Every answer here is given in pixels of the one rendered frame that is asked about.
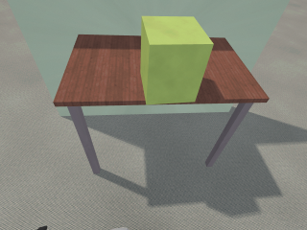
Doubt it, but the carton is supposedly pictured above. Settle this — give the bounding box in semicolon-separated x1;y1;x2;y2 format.
140;15;214;105

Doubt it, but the table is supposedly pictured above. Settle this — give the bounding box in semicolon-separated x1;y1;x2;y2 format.
53;34;269;174

